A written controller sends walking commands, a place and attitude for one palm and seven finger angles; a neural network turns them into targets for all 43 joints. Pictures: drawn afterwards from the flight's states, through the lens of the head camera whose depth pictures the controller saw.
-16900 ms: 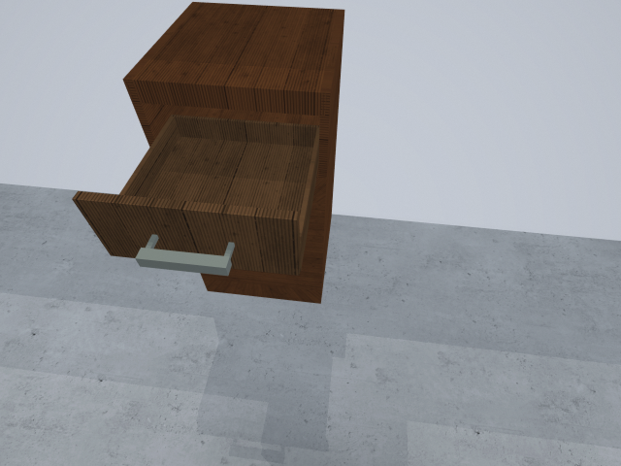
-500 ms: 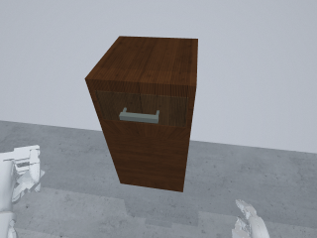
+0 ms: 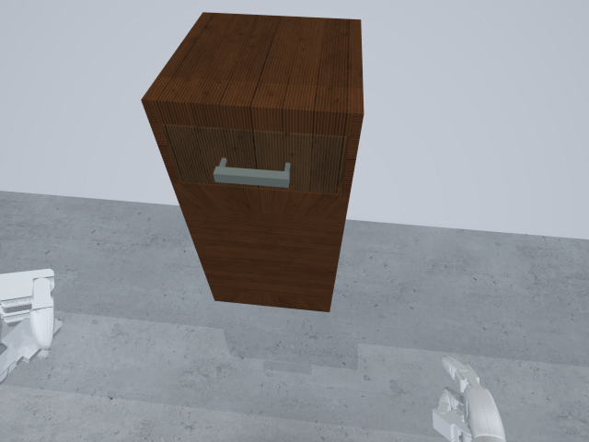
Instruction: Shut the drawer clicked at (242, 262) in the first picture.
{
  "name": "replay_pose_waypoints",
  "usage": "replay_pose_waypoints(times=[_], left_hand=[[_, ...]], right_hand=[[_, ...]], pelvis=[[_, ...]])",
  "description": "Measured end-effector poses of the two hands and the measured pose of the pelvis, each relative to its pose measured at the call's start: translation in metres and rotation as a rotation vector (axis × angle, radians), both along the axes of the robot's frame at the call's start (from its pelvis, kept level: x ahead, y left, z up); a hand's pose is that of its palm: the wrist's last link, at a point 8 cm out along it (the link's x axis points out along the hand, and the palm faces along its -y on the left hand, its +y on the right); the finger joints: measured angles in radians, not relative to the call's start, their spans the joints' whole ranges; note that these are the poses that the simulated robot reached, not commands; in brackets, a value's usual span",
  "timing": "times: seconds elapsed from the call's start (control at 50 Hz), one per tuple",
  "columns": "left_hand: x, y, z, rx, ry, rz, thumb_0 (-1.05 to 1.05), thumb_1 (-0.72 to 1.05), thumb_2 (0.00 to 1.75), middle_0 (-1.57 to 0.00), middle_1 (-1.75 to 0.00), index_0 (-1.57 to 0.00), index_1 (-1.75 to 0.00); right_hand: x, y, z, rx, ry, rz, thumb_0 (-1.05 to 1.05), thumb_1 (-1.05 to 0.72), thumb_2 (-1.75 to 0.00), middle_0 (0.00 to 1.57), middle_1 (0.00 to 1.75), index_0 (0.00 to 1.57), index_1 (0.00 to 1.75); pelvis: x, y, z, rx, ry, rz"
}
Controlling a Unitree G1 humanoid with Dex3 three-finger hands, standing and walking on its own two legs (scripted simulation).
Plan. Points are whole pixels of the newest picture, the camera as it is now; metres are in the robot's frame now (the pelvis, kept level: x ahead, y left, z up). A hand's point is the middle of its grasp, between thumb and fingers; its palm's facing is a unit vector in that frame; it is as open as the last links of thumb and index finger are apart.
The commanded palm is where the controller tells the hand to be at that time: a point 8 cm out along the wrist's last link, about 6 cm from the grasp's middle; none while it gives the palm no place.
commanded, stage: step back with the hand held close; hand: left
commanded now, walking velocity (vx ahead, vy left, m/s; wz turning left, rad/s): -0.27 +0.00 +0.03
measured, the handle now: (253, 170) +0.65 +0.14 -0.05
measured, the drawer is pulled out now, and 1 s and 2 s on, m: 0.00 0.00 0.00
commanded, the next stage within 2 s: stop stepping back and stand still in 0.86 s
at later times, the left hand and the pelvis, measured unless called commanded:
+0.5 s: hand (30, 402) +0.13 +0.22 +0.17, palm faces +0.33 -0.80 -0.50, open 3.3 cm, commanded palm +0.06 +0.27 +0.18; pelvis -0.06 -0.01 -0.01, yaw +3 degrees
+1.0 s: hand out of the picture +0.04 +0.22 +0.18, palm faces +0.29 -0.86 -0.43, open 3.3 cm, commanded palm -0.02 +0.26 +0.18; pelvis -0.17 -0.01 -0.01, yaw -4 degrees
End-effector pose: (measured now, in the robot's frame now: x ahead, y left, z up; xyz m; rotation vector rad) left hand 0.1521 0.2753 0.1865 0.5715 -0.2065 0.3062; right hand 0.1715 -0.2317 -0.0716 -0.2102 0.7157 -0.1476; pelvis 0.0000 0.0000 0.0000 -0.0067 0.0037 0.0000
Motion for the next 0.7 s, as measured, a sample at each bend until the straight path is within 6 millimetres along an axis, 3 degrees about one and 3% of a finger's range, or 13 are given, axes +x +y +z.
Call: replay_pose_waypoints(times=[0.24, 0.34, 0.54, 0.7], left_hand=[[-0.027, 0.005, -0.001, 0.008, -0.052, -0.018, 0.02, 0.89, 0.9, -1.4, -1.6, -1.41, -1.6], [-0.04, 0.009, 0.005, 0.074, -0.069, 0.009, 0.02, 0.89, 0.9, -1.4, -1.6, -1.41, -1.6], [-0.069, -0.012, 0.0, 0.018, -0.075, -0.067, 0.02, 0.89, 0.9, -1.4, -1.6, -1.41, -1.6], [-0.097, 0.019, 0.0, 0.035, -0.124, -0.035, 0.01, 0.89, 0.9, -1.4, -1.6, -1.41, -1.6]], right_hand=[[-0.038, -0.002, 0.002, -0.054, 0.033, 0.001, 0.02, -0.9, -0.9, 0.2, 0.3, 0.21, 0.3], [-0.042, -0.003, -0.003, -0.054, 0.036, 0.025, 0.02, -0.9, -0.9, 0.2, 0.3, 0.21, 0.3], [-0.051, -0.011, 0.002, -0.044, 0.004, 0.025, 0.02, -0.9, -0.9, 0.2, 0.3, 0.21, 0.3], [-0.084, -0.004, 0.01, -0.094, 0.009, -0.001, 0.02, -0.9, -0.9, 0.2, 0.3, 0.21, 0.3]], pelvis=[[-0.025, 0.003, -0.001, -0.029, 0.009, 0.042], [-0.033, -0.004, -0.005, -0.023, 0.031, 0.061], [-0.065, -0.011, -0.006, -0.037, 0.017, 0.059], [-0.088, 0.005, -0.006, -0.055, 0.008, 0.063]])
